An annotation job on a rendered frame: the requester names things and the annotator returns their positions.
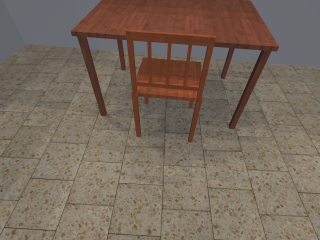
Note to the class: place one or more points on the chair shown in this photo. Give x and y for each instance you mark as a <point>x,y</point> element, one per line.
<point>166,78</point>

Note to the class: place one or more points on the table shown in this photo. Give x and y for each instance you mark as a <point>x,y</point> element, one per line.
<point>236,24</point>

